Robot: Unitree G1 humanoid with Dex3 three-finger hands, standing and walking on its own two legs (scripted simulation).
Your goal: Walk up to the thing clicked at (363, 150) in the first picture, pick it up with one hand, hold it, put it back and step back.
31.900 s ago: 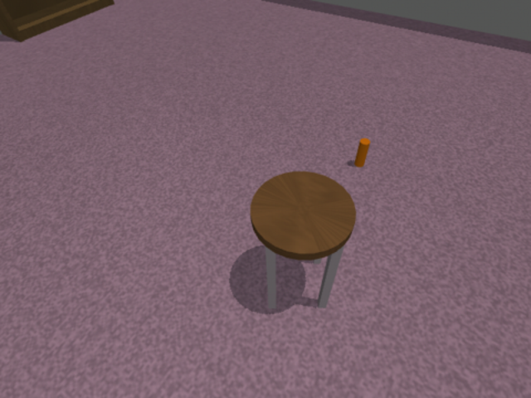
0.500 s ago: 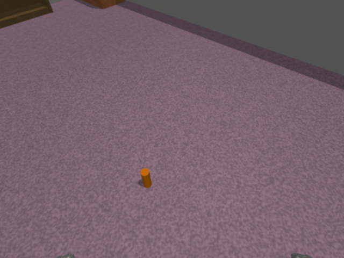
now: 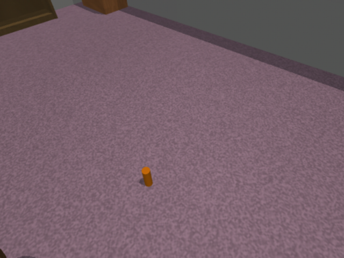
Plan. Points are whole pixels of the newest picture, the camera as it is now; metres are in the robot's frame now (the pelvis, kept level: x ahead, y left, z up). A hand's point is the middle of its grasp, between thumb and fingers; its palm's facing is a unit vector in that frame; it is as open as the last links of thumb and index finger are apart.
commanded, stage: stand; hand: left
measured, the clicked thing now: (147, 177) +0.71 +0.19 -0.70
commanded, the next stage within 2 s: walk up in 0.48 s
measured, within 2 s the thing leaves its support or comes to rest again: neither
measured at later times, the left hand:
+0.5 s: hand out of the picture +0.07 +0.25 -0.16, palm faces -0.04 -0.94 -0.35, open 7.3 cm
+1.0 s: hand (75, 248) +0.20 +0.29 -0.16, palm faces -0.10 -0.93 -0.35, open 7.4 cm
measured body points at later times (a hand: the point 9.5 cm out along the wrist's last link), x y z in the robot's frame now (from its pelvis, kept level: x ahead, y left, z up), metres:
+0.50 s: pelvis +0.00 +0.00 +0.00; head +0.01 +0.00 +0.45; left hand +0.07 +0.30 -0.13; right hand +0.06 -0.30 -0.14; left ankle +0.01 +0.13 -0.75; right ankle +0.02 -0.12 -0.75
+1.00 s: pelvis +0.11 +0.02 -0.01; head +0.14 +0.03 +0.43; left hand +0.20 +0.34 -0.14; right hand +0.12 -0.30 -0.13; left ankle +0.02 +0.13 -0.75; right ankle +0.23 -0.10 -0.73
